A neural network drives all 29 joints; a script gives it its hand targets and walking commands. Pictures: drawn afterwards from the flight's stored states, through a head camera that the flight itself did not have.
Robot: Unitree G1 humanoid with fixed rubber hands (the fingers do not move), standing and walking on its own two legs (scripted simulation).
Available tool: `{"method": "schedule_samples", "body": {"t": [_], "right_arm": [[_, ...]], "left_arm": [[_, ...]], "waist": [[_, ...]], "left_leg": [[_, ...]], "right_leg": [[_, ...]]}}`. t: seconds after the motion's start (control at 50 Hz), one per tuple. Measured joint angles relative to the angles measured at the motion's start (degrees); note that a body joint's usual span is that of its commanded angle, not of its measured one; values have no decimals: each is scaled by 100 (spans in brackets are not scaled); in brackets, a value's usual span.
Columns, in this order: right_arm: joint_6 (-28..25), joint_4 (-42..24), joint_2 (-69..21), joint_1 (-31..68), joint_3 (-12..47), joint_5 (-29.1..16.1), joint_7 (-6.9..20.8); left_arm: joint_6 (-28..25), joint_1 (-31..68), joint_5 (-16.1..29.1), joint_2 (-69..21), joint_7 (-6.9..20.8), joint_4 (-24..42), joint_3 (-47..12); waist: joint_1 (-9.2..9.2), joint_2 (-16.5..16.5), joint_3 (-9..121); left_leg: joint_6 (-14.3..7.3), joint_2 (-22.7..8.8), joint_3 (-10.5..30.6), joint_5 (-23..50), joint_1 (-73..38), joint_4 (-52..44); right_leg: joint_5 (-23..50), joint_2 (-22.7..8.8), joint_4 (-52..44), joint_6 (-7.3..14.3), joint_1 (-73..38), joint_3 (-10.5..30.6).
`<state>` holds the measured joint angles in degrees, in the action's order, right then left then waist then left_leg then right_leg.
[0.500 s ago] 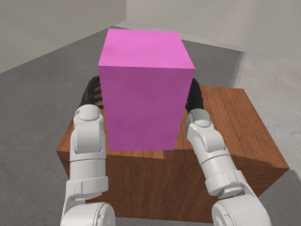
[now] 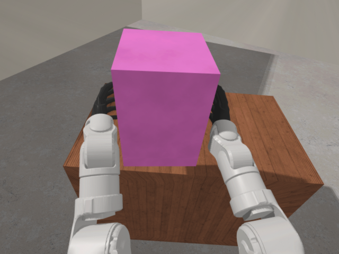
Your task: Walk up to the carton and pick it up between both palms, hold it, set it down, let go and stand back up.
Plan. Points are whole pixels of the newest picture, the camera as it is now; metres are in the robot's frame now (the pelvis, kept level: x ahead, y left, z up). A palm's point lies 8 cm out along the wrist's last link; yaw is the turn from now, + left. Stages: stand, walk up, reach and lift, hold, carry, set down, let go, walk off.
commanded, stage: hold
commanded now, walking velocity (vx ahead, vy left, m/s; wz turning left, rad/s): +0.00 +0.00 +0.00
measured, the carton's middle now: (161, 101) +0.42 +0.01 +0.19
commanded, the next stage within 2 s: none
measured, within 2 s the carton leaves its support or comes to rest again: neither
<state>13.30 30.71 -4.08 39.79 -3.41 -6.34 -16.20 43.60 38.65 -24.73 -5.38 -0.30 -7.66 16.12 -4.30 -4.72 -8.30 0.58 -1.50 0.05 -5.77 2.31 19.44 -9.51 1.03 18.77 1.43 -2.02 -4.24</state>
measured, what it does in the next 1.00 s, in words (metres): stands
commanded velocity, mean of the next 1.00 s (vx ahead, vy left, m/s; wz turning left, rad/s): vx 0.00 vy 0.00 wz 0.00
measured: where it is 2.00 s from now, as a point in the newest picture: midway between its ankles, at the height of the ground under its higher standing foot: outside the picture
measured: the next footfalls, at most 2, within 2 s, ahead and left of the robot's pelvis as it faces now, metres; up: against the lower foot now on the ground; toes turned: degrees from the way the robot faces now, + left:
none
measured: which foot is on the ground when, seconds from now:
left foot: down 0.00-1.00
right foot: down 0.00-1.00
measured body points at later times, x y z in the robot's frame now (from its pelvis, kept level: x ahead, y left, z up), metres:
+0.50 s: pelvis +0.01 +0.00 +0.00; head -0.02 +0.04 +0.45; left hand +0.39 +0.14 +0.18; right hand +0.39 -0.12 +0.18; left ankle +0.07 +0.13 -0.74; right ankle +0.03 -0.10 -0.74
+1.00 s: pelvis +0.01 +0.00 +0.00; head -0.01 +0.04 +0.45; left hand +0.39 +0.14 +0.18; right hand +0.39 -0.12 +0.18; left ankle +0.07 +0.13 -0.74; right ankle +0.03 -0.10 -0.74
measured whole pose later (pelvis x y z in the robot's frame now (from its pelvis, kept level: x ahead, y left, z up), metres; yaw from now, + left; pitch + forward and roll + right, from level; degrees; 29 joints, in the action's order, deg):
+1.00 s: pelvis +0.01 +0.00 +0.00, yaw +0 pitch -12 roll -1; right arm 13.3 27.7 -3.4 38.1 -0.9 -8.0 -16.9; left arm 44.6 36.3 -24.7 -5.5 -0.2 -3.4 14.9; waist -4.9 -4.9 -8.9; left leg 0.6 -1.5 0.2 -6.7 1.4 19.9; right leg -10.0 1.0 18.2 1.3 -3.5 -4.4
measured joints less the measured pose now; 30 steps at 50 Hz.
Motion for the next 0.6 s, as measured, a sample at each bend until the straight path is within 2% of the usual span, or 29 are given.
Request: {"method": "schedule_samples", "body": {"t": [0.24,0.6], "right_arm": [[-38,52,-15,50,19,13,-21],[-21,-273,52,-194,241,-174,-71]], "left_arm": [[-31,20,-13,18,36,-10,52],[87,-258,12,12,19,397,-148]], "waist": [[-15,-70,41],[-58,-49,-54]], "left_leg": [[23,-13,26,-23,-18,-4],[9,2,33,-131,-80,96]], "right_leg": [[-21,16,-25,17,-36,-26],[-68,2,-46,-13,-160,-33]]}}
